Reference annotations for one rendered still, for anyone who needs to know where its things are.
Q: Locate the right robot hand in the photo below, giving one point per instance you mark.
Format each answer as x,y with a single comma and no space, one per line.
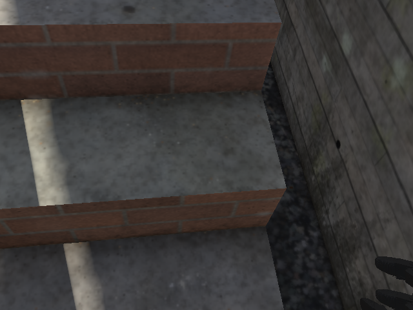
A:
403,270

